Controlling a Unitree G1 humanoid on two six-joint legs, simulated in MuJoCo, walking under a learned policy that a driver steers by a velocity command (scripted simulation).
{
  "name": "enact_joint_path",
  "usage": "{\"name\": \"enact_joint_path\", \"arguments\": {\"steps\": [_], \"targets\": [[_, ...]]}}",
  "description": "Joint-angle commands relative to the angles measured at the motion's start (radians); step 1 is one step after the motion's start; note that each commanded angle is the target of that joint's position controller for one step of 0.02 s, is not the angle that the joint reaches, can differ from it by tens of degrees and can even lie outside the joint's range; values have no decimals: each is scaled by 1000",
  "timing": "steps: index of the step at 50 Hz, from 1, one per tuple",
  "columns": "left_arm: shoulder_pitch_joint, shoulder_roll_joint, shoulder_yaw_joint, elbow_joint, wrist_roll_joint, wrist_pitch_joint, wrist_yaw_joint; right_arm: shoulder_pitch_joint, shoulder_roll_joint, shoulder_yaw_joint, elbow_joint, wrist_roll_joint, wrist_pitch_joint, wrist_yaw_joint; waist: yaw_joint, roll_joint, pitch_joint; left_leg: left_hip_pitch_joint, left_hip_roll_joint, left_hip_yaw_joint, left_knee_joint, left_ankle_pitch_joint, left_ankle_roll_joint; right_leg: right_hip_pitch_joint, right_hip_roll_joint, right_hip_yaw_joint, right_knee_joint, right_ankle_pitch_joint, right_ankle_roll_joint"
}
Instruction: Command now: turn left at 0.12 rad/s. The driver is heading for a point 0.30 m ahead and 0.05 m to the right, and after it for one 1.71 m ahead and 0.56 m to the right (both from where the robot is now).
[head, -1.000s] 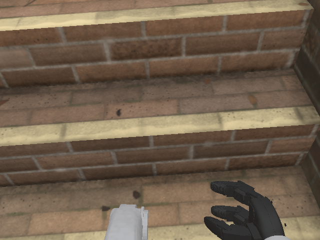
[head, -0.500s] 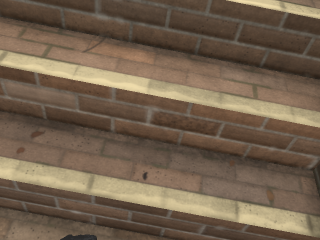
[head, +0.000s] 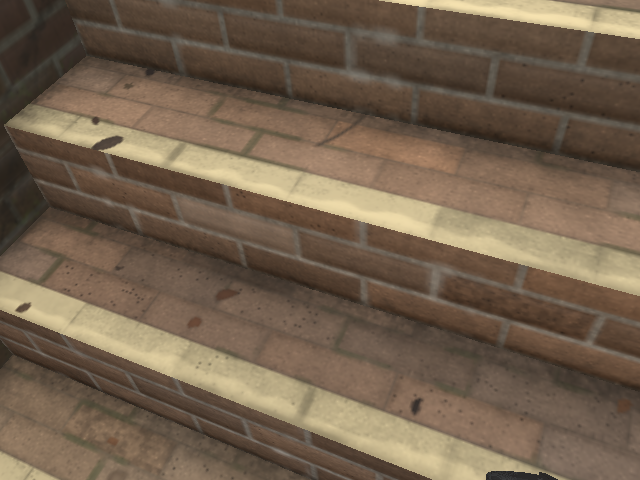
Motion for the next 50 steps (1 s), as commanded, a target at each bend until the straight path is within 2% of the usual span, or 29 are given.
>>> {"name": "enact_joint_path", "arguments": {"steps": [1, 3, 4, 5, 6, 11, 14, 16, 18, 22, 24, 25, 28, 30, 31, 32, 33, 34, 35, 36, 37, 38, 39, 40, 41, 42, 43, 45, 50], "targets": [[34, 151, 45, -14, 4, -18, -27, -80, -80, -37, -65, -9, -30, -4, -23, -175, 35, 73, -2, 14, -321, 166, 62, 47, -190, 129, -78, 629, -177], [101, 176, 60, 18, 18, -31, -33, -28, -127, -45, -46, -17, -39, 11, 3, -113, 22, 141, 41, -57, -378, 406, 101, 36, -142, 114, -43, 431, -137], [162, 133, 47, 31, 29, -44, -46, -8, -138, -46, -32, -19, -37, 17, 37, -1, -68, 257, 91, -107, -316, 554, 151, -18, -119, 104, -84, 282, -112], [150, 107, 37, 64, 18, -48, -45, 4, -93, -42, -19, -12, -34, 26, 10, 23, -76, 219, 88, -110, -313, 470, 182, 10, -103, 77, -120, 224, -88], [62, 146, 45, 61, 15, -49, -35, 13, -88, -45, -29, -11, -36, 22, -30, 11, -27, 205, 79, -112, -337, 478, 189, -17, -93, 51, -99, 238, -71], [44, 107, 25, 117, 6, -56, -52, 57, -93, -37, 10, -19, -32, 31, -31, 15, -120, 277, 61, -113, -368, 546, 194, 11, -96, 49, -94, 223, -35], [40, 139, 31, 160, -11, -64, -46, 144, -139, -58, 45, -7, -14, 15, -59, 14, -99, 318, 47, -137, -407, 172, 232, -88, -66, 14, -18, -12, -57], [9, 131, 26, 171, -18, -78, -45, 208, -178, -76, 61, -9, -5, 0, -92, 21, -38, 317, 102, -263, -512, -199, 287, -222, -55, 17, 96, -98, -79], [-19, 121, 18, 181, -20, -93, -51, 250, -213, -93, 74, -18, -10, -5, -119, 22, 3, 350, 174, -422, -611, -316, 340, -360, -42, 47, 234, -94, -87], [-12, 133, 23, 214, -41, -132, -58, 268, -214, -100, 102, -45, -37, -22, -108, 74, -32, 352, 320, -552, -695, 29, 454, -535, -28, 138, 1024, -174, -32], [-115, 88, 15, 136, -69, -130, -29, 318, -224, -94, 168, -40, -65, -29, -119, 93, 0, 467, 385, -509, -656, 169, 443, -939, -10, 230, 1773, -318, 7], [-219, 45, -7, 49, -80, -143, -24, 350, -196, -83, 213, -43, -73, -27, -130, 29, 16, 555, 371, -453, -639, 133, 392, -1155, -9, 271, 1976, -339, -8], [-386, -42, -78, -125, -79, -152, -54, 384, -124, -43, 291, -47, -78, -29, -130, -40, 44, 670, 355, -310, -627, 72, 288, -1537, -25, 328, 2190, -479, -44], [-373, -54, -117, -208, -61, -150, -79, 212, -177, -31, 258, -28, -71, -24, -7, -72, 78, 267, 270, -108, -734, -10, 238, -1307, -68, 219, 1846, -337, -45], [-398, -17, -120, -232, -49, -134, -76, 135, -217, -34, 233, -32, -73, -24, 20, -78, 94, 5, 211, -2, -844, 15, 245, -1073, -79, 126, 1628, -212, -23], [-363, 2, -132, -236, -18, -117, -68, 49, -241, -34, 207, -11, -78, -22, 84, -71, 73, -316, 150, 107, -1000, 173, 260, -597, -99, 23, 1247, -86, -41], [-320, 34, -116, -205, -11, -112, -52, 138, -288, -52, 229, 11, -85, -16, 82, 36, -4, -337, 133, 105, -987, 656, 308, -306, -5, -80, 1185, -143, -49], [-183, 108, -64, -136, -18, -113, -34, 195, -346, -69, 238, 1, -88, -5, 124, 78, -156, -124, 172, 124, -821, 1498, 320, -178, 72, -123, 1231, -189, -57], [98, 153, -32, -29, 13, -108, -28, 166, -455, -97, 240, -5, -84, -2, 250, 145, -306, 151, 220, 110, -623, 2129, 293, -137, 90, -52, 1138, -114, -44], [194, 208, -16, 8, 50, -106, -41, 127, -439, -95, 234, 58, -84, 4, 265, 178, -330, 452, 188, 93, -399, 2092, 238, -260, 84, 62, 726, -79, -51], [125, 257, 16, 96, 30, -103, -41, 352, -262, -65, 227, 47, -79, 11, 65, -190, -418, 247, 130, -26, -137, 1828, 238, -58, -4, 391, 518, -120, -149], [116, 315, 44, 153, 58, -63, -20, 394, -220, -58, 288, 5, -82, 50, 9, -559, -528, 107, -11, -35, 324, 570, 198, -21, -172, 787, 216, -184, -266], [46, 246, 35, 136, 80, -57, -51, 410, -193, -68, 329, 3, -109, 76, 9, -512, -610, 10, -109, -322, 746, 320, 182, -1, -132, 813, 241, -330, -276], [-5, 171, 20, 141, 29, -41, -72, 288, -92, -49, 266, 1, -108, 86, -12, -309, -431, -118, -110, -305, 834, 207, 177, -129, -63, 588, 292, -184, -207], [-60, 135, 25, 172, 7, -25, -77, 223, -45, -36, 202, -14, -86, 76, -60, -218, -265, -183, -103, -216, 812, 158, 175, -354, -70, 570, 260, -438, -189], [-135, 79, 15, 184, -21, -19, -70, 192, -60, -40, 184, -27, -47, 54, -102, -141, -98, -185, -60, -91, 831, 131, 134, -544, -31, 490, 311, -516, -156], [-207, 43, 8, 186, -32, -24, -57, 229, -73, -42, 192, -11, -20, 48, -134, -142, -20, -134, -64, -32, 881, 140, 98, -668, 12, 386, 333, -506, -140], [-215, 11, 2, 185, -40, -34, -36, 257, -92, -46, 193, -12, 0, 46, -140, -150, 35, -140, -55, -2, 880, 204, 51, -712, 21, 388, 276, -515, -158], [-122, 97, 28, 170, 3, -40, 10, 191, -131, -55, 146, -11, 18, -5, -84, -185, 66, -92, -58, 4, 704, 279, 10, -735, -58, 548, 196, -587, -227]]}}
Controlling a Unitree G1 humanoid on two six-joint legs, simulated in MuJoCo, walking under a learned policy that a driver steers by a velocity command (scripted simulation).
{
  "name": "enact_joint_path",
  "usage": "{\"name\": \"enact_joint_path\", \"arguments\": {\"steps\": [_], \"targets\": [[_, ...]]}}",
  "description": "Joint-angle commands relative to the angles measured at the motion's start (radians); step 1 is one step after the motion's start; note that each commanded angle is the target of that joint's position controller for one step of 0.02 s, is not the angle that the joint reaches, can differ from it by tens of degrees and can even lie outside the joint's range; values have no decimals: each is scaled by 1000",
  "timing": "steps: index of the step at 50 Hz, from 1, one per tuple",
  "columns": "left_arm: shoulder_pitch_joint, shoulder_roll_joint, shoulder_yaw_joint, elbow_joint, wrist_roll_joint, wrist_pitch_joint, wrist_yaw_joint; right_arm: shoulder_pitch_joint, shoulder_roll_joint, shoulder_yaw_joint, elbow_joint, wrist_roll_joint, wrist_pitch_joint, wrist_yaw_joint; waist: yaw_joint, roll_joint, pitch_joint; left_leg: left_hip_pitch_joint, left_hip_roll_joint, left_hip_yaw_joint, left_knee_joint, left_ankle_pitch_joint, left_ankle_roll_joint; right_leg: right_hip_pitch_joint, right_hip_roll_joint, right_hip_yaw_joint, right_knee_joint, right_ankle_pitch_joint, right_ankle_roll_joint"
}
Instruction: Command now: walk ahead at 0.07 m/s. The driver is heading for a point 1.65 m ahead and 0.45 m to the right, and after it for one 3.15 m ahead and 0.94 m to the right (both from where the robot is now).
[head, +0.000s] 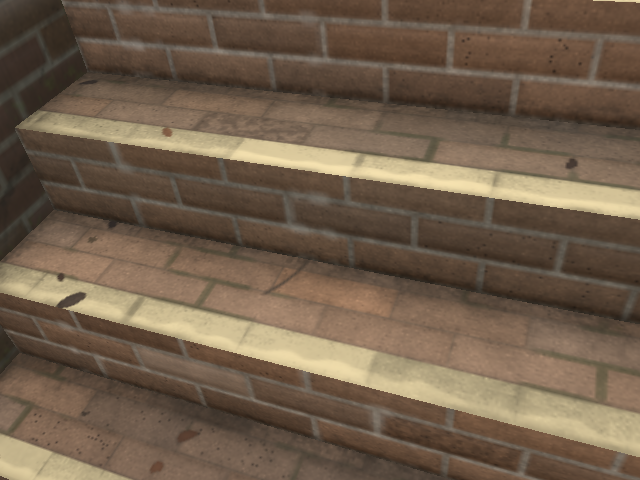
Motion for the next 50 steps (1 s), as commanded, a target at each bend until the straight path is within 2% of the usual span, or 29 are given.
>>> {"name": "enact_joint_path", "arguments": {"steps": [1, 4, 6, 10, 11, 12, 13, 14, 15, 16, 17, 18, 19, 20, 22, 24, 25, 26, 28, 30, 31, 32, 33, 34, 36, 39, 43, 45, 50], "targets": [[-154, 80, 12, -118, 26, -20, 22, 61, -36, -8, -26, -4, 16, -31, -50, -184, 130, 82, -9, 1, -32, 25, -25, -205, -141, 366, -415, -468, -166], [-197, 91, 11, -158, 27, -20, 33, 112, -67, -16, -34, -3, 19, -47, -60, -233, 84, 162, 13, -42, -78, 20, -13, -238, -152, 380, -362, -470, -179], [-208, 96, 16, -175, 10, -22, 47, 162, -61, -12, -35, -2, 29, -51, -69, -227, 73, 216, 58, -61, -340, -66, 14, -234, -132, 329, -299, -450, -153], [-160, 73, 26, -261, -11, 19, 94, 109, 9, 25, 3, -43, 66, -7, 55, -173, 133, 344, 98, 42, -1189, 67, 113, -218, -98, 234, -115, -323, -85], [-107, 70, 30, -271, -5, 25, 100, 100, 21, 33, 15, -37, 79, 7, 91, -127, 128, 369, 83, 88, -1360, 141, 130, -193, -75, 171, -29, -297, -51], [-78, 53, 29, -270, 15, 19, 97, 127, 17, 36, 35, -49, 86, 21, 94, -65, 87, 440, 88, 59, -1341, 125, 146, -243, -60, 147, 149, -318, -38], [-55, -19, 14, -254, 11, 12, 84, 137, 38, 51, 41, -67, 83, 32, 73, 57, 38, 439, 107, 52, -1322, 107, 170, -269, 31, 45, 520, -347, 14], [-16, -119, 3, -226, -21, 0, 68, -14, 68, 89, -8, -113, 52, 38, 84, 201, -18, 403, 177, 31, -1148, 600, 156, -349, 144, -61, 1133, -335, 99], [124, -121, 2, -155, -48, -14, 69, -43, -23, 81, -14, -119, 20, 54, 143, 210, -110, 360, 319, 13, -1069, 1017, 169, -309, 113, -28, 1398, -341, 157], [217, -71, 2, -140, -51, -31, 72, -34, -73, 68, -29, -102, -1, 68, 168, 183, -158, 387, 386, 5, -1060, 946, 217, -299, 65, 29, 1387, -310, 194], [134, -58, -14, -169, -73, -24, 87, 70, -227, 15, 38, -81, -9, 49, 122, 375, -117, 300, 563, -257, -1311, 170, 368, -287, -53, -22, 1303, -186, 208], [-203, 37, -2, -202, -74, -11, 122, 23, -150, 41, -23, -56, 7, -23, -5, 256, 121, 356, 486, -345, -1401, -320, 366, -539, -58, 70, 1322, -168, 235], [-317, 66, 15, -174, -46, -7, 109, 36, -39, 85, -64, -78, 7, -81, -81, 56, 158, 484, 437, -371, -1340, -261, 319, -624, -18, 156, 1376, -24, 235], [-270, 48, 15, -144, -17, -3, 84, 24, 15, 102, -89, -75, -3, -103, -81, -58, 119, 569, 345, -290, -1266, -195, 268, -569, 4, 140, 1241, 145, 232], [-175, 1, 13, -98, -7, -1, 20, 64, 62, 114, -79, -70, -50, -124, -67, -65, 73, 551, 286, -185, -1264, -144, 247, -316, -20, 165, 963, 280, 211], [-82, -27, 6, -56, -17, 1, -13, -7, 69, 111, -73, -65, -60, -105, 4, 27, 80, 374, 210, -95, -1277, -201, 246, -10, -41, 73, 615, 342, 202], [-84, -37, -10, -57, -7, -3, -22, -103, 48, 96, -102, -59, -59, -93, 39, 35, 99, 309, 176, -26, -1294, -205, 213, 135, -72, 12, 262, 360, 187], [-118, -45, -25, -58, 3, -1, -30, -131, 27, 85, -128, -44, -58, -83, 27, 84, 130, 244, 168, 17, -1325, -163, 199, 283, -71, -102, 8, 281, 177], [-182, -31, -33, -43, 7, 3, -38, 7, -4, 64, -128, -9, -45, -79, -88, 205, 171, 415, 246, -101, -1319, 89, 220, 276, -46, -154, -371, -51, 142], [-80, 2, -34, 16, 17, -6, -50, 103, 25, 59, -111, 31, -37, -64, -94, 170, 148, 544, 230, -136, -1212, 333, 200, 366, -90, -115, -764, 179, 95], [-51, 62, -26, 34, 32, -12, -49, 154, 13, 47, -109, 34, -45, -46, -125, 58, 85, 534, 182, -91, -1159, 370, 173, 471, -157, -27, -784, 575, 64], [-14, 92, -20, 32, 31, -21, -44, 175, 10, 30, -98, 10, -57, -16, -118, -40, 2, 450, 133, -24, -1152, 281, 156, 627, -198, 3, -670, 951, 29], [-25, 80, -21, 29, 10, -30, -46, 168, 27, 23, -88, -20, -60, 8, -125, -119, -49, 428, 117, -7, -1251, 156, 126, 679, -192, -24, -602, 965, -10], [-19, 70, -17, 17, -3, -31, -51, 79, 27, 19, -92, -33, -53, 15, -63, -120, -26, 411, 91, 20, -1253, 78, 108, 666, -189, -21, -646, 785, -21], [-27, 76, -11, 10, 7, -36, -41, -23, 53, 20, -103, -30, -37, 3, -41, -101, 26, 392, 94, 34, -1243, -6, 92, 603, -170, -24, -702, 593, -18], [-25, 90, 1, 11, 11, -49, -24, 13, 46, 12, -80, -39, -29, -12, -46, -128, 53, 384, 102, 31, -1249, -74, 72, 550, -167, -24, -724, 527, -16], [-45, 81, -3, 0, 16, -51, -7, 42, 33, 1, -52, -34, -35, -30, -45, -83, 85, 355, 105, 35, -1248, -112, 59, 511, -160, -12, -745, 428, -10], [-68, 94, -5, -10, -5, -61, -11, 65, 20, -8, -50, -16, -31, -33, -56, -80, 90, 353, 113, 35, -1234, -126, 55, 521, -161, 17, -767, 437, -12], [-52, 88, -5, -2, 0, -74, -23, 114, 12, -16, -32, -12, -27, -47, -58, -47, 111, 361, 119, 25, -1237, -147, 63, 500, -150, 15, -802, 330, -15]]}}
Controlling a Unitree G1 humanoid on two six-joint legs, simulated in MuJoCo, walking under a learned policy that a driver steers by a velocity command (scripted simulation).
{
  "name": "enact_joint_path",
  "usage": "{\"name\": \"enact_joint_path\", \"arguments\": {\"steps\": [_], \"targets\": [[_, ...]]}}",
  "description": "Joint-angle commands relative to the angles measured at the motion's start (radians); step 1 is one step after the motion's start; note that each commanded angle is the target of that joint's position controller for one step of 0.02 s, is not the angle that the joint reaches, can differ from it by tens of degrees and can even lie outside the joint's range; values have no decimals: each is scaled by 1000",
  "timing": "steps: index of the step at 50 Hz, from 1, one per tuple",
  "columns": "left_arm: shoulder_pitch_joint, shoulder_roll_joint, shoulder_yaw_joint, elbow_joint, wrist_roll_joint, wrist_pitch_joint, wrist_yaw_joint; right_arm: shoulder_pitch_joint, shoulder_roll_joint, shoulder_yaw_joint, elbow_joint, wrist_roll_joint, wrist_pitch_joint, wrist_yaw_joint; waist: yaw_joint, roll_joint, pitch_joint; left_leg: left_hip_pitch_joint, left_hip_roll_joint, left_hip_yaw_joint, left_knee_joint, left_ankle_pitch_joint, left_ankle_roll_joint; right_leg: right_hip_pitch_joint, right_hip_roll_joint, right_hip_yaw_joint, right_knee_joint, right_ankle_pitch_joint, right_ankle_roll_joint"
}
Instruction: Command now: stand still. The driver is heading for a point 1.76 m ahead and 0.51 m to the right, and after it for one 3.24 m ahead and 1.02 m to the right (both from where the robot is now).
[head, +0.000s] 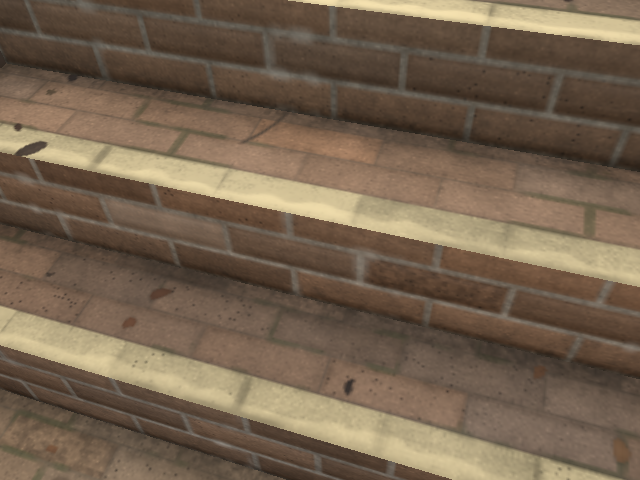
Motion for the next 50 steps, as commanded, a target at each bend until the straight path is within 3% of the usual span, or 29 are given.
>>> {"name": "enact_joint_path", "arguments": {"steps": [1, 9, 22, 24, 25, 28, 33, 37, 50], "targets": [[35, 93, 17, -35, -3, -17, -4, 13, -49, -13, -46, 10, -10, -7, 6, -32, 49, -2, 48, -77, -72, -47, 9, -58, -100, 107, -100, 110, -105], [47, 90, 20, -40, -8, -23, -1, 14, -55, -21, -34, 13, -18, -13, 8, -32, 52, 13, 55, -84, -71, -17, 10, -59, -90, 97, -111, 117, -102], [84, 102, 21, -33, -16, -26, -1, 9, -59, -24, -29, 14, -15, 0, 15, -23, 15, 46, 58, -83, -67, 110, 22, -19, -93, 77, -101, 222, -96], [90, 106, 21, -32, -15, -24, 0, 5, -56, -24, -31, 13, -14, 3, 16, -22, 12, 53, 57, -83, -67, 118, 23, -21, -94, 75, -101, 225, -94], [110, 96, 17, -25, -4, -17, 5, 6, -47, -16, -24, -1, -20, 10, 21, -13, -18, 57, 60, -80, -62, 118, 21, -10, -95, 63, -89, 229, -92], [130, 107, 22, -17, 0, -8, 12, -9, -33, -10, -16, -4, -25, 16, 26, -28, 24, 35, 53, -88, -80, 90, 22, -44, -97, 54, -82, 170, -85], [176, 99, 26, 7, -14, -15, 10, -5, -34, -4, -10, -2, -19, 20, 23, -28, 17, 79, 54, -94, -91, 55, 34, -85, -105, 49, -80, 146, -81], [185, 91, 27, 17, -8, -18, 3, -3, -33, -2, -15, -7, -9, 23, 17, -28, 23, 83, 51, -92, -97, 77, 44, -98, -108, 45, -72, 153, -79], [256, 71, 27, 53, -9, -17, 8, 2, -19, 1, -23, -1, -4, 23, 24, -29, 23, 90, 44, -94, -100, 102, 53, -106, -114, 34, -60, 137, -69]]}}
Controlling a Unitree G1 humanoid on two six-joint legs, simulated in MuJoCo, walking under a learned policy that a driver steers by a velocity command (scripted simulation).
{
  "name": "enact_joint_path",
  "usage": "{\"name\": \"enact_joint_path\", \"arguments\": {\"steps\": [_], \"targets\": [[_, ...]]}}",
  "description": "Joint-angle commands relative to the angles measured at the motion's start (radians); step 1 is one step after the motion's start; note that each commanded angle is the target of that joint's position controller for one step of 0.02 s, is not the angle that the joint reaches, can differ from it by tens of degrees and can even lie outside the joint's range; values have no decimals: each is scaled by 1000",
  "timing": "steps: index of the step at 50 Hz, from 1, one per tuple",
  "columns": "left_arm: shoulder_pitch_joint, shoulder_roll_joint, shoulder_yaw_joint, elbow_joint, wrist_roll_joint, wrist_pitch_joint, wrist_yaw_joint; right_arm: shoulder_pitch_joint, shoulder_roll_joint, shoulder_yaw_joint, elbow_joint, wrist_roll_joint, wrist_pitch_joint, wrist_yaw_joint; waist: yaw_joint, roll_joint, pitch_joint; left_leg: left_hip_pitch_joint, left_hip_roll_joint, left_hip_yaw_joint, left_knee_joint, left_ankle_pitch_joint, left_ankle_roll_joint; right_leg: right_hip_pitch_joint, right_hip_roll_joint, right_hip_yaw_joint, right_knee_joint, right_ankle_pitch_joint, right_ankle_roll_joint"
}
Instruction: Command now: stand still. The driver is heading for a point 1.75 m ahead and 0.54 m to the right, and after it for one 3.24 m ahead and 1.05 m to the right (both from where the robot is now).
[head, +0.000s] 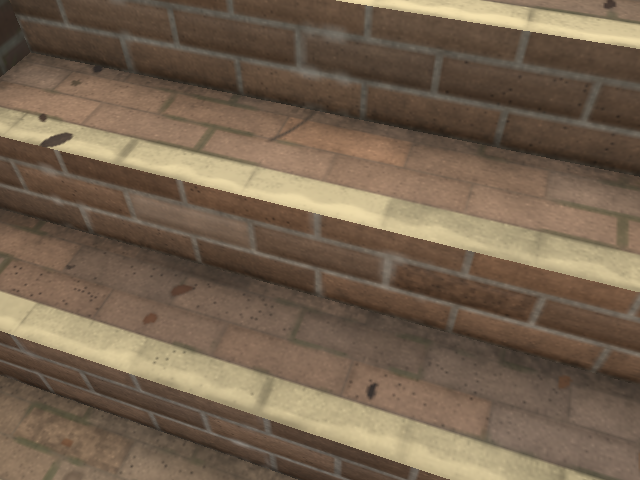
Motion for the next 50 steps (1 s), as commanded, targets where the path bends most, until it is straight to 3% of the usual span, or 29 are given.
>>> {"name": "enact_joint_path", "arguments": {"steps": [1, 29, 31, 33, 34, 36, 39, 41, 42, 43, 44, 45, 46, 47, 48, 49, 50], "targets": [[121, 70, 13, -2, 0, -3, 3, 28, -67, -13, -44, 1, -9, -1, 0, 3, 37, 81, 106, -111, -74, 106, 5, -106, -50, 17, -49, 144, -107], [159, 48, 23, 8, -3, -1, 12, 20, -65, -13, -36, 8, -17, -2, 5, -7, 54, 64, 105, -115, -71, 59, 2, -101, -54, 9, -65, 147, -100], [158, 55, 28, 3, -14, -1, 18, 19, -87, -23, -38, 16, -13, -9, 5, 18, 47, 59, 97, -119, -79, -173, 23, -124, -23, -19, -25, -23, -125], [123, 50, 27, -30, -10, -6, 20, -5, -106, -34, -58, 28, -7, -17, 15, 38, 78, -15, 106, -144, -110, -418, 56, -161, -2, -28, 21, -176, -164], [118, 45, 24, -43, -8, -11, 23, -27, -107, -35, -72, 34, -12, -19, 27, 46, 99, -52, 113, -159, -120, -451, 65, -173, -4, -22, 30, -196, -178], [107, 67, 25, -62, -1, -16, 29, -59, -100, -33, -95, 37, -28, -18, 38, -5, 115, -105, 99, -139, -82, -411, 63, -166, -22, 12, 17, -190, -210], [99, 117, 36, -87, -6, -16, 30, -67, -74, -20, -123, 38, -60, -10, 36, -114, 104, -135, 36, -55, 59, -294, 30, -142, -73, 103, -40, -205, -253], [46, 146, 43, -118, -10, -18, 24, -48, -73, -10, -133, 36, -74, -5, 21, -143, 111, -143, 5, -9, 141, -206, 15, -133, -99, 137, -45, -146, -273], [26, 140, 39, -131, -19, -22, 16, -31, -73, -8, -136, 37, -79, -1, 8, -138, 96, -117, -1, -4, 157, -182, 19, -135, -103, 139, -32, -97, -283], [-2, 151, 36, -139, -13, -24, 1, -13, -91, -6, -133, 46, -89, 1, -15, -117, 97, -87, 12, -22, 145, -141, 27, -147, -89, 111, 13, 1, -275], [10, 125, 28, -143, -13, -28, -13, 19, -127, -16, -123, 46, -92, 7, -16, -29, 60, -2, 34, -61, 115, -23, 45, -171, -44, 40, 98, 116, -263], [40, 114, 23, -141, -2, -33, -21, 115, -187, -36, -86, 52, -103, 22, -35, 67, 7, 123, 106, -155, 47, 154, 87, -223, 5, -29, 256, 145, -230], [13, 120, 16, -143, 14, -48, -27, 272, -280, -77, -42, 56, -98, 16, -99, 193, -52, 378, 214, -335, -33, 348, 164, -448, 31, -73, 487, 206, -184], [16, 84, 6, -121, 9, -74, -37, 458, -320, -102, 20, 25, -69, 4, -169, 234, -139, 594, 366, -604, -152, 364, 263, -661, 66, -80, 818, -89, -132], [-24, 88, 17, -100, -31, -88, -44, 471, -287, -90, 47, -42, -59, -8, -163, 129, -116, 557, 477, -716, -162, 465, 352, -804, 132, 28, 1481, -312, -74], [-135, 8, 2, -167, -62, -91, -39, 339, -231, -65, 49, -73, -66, -6, -101, 118, -22, 484, 506, -613, -107, 542, 333, -1070, 130, 149, 1967, -402, -80], [-287, -49, -29, -293, -76, -91, -28, 220, -177, -43, 47, -82, -79, 5, -66, 134, 23, 446, 463, -462, -78, 546, 254, -1250, 103, 157, 2200, -404, -101]]}}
